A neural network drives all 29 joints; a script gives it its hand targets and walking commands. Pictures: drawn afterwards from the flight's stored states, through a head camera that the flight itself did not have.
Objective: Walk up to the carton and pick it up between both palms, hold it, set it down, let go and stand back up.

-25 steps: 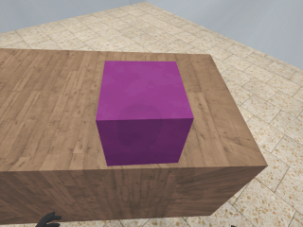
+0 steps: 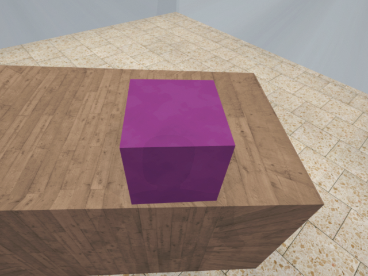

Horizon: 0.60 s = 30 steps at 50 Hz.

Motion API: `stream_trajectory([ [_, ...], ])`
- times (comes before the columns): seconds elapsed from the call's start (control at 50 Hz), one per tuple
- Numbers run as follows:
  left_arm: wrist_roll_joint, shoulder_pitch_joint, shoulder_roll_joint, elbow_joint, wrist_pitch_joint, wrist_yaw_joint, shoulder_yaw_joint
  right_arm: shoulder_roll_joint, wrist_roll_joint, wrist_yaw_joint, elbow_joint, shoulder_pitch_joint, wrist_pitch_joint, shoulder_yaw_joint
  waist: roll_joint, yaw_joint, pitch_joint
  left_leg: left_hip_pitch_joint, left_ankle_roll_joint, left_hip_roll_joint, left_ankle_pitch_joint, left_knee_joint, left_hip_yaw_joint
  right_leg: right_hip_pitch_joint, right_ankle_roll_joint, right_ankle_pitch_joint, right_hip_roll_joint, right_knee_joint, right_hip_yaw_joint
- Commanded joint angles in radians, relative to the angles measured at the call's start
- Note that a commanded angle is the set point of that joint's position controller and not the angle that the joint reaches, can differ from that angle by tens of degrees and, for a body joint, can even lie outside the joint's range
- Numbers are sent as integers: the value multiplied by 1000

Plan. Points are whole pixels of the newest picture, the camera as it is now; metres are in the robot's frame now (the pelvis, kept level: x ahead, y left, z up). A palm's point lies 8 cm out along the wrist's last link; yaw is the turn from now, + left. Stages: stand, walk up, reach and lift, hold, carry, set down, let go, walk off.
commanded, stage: stand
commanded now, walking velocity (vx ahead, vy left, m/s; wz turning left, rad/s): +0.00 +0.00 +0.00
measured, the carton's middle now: (173, 140) +0.49 +0.05 +0.02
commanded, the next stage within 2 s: none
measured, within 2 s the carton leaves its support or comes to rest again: neither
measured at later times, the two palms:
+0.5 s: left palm out of the picture +0.04 +0.31 -0.11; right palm out of the picture +0.06 -0.26 -0.12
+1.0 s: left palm out of the picture +0.02 +0.32 -0.12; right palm out of the picture +0.04 -0.26 -0.12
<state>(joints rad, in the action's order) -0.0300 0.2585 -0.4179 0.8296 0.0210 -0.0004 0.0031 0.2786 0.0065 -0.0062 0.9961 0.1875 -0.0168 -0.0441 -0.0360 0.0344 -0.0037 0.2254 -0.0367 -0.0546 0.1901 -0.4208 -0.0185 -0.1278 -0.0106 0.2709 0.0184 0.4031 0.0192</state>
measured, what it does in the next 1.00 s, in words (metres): stands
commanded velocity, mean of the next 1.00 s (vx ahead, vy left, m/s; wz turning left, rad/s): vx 0.00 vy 0.00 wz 0.00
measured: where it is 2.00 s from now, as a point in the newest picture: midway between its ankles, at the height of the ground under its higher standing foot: outside the picture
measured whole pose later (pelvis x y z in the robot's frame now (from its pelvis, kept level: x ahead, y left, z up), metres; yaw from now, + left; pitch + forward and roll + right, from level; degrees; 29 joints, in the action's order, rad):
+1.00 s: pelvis -0.02 +0.00 +0.00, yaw +0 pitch -2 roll -1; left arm -0.03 0.26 -0.42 0.96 0.03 0.00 0.00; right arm 0.28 0.01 -0.01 1.08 0.19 -0.01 -0.04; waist -0.04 0.03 0.00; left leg 0.23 -0.03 -0.05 0.16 -0.42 -0.02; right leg -0.13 -0.01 0.24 0.02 0.40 0.02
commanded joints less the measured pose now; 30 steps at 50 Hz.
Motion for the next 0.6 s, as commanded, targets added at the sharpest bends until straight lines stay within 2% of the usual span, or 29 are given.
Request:
stream_trajectory([
  [0.0,59,-3,-177,25,31,15,-43,263,12,-5,-40,-71,-12,96,43,-32,87,-117,87,-64,-234,4,58,5,-10,-266,-139,-71,81],
  [0.1,57,-5,-174,45,31,16,-40,270,11,-2,-26,-70,-11,98,46,-36,91,-124,86,-63,-232,6,56,11,-10,-279,-140,-74,78],
  [0.28,55,-2,-177,76,32,17,-42,266,8,0,-10,-64,-11,95,67,-35,74,-119,87,-66,-206,20,67,4,-13,-239,-142,-86,84],
  [0.3,55,-2,-179,79,33,15,-40,261,9,-1,-12,-75,-11,92,56,-31,72,-117,84,-64,-209,20,63,1,-12,-242,-142,-87,80],
  [0.54,55,-13,-181,107,33,13,-40,271,8,-1,8,-68,-7,95,80,-39,44,-106,82,-63,-135,43,75,-19,-14,-159,-143,-112,91],
  [0.58,54,-17,-176,111,32,15,-39,269,9,0,13,-73,-9,93,69,-38,39,-105,84,-66,-135,46,79,-23,-14,-160,-143,-114,91],
])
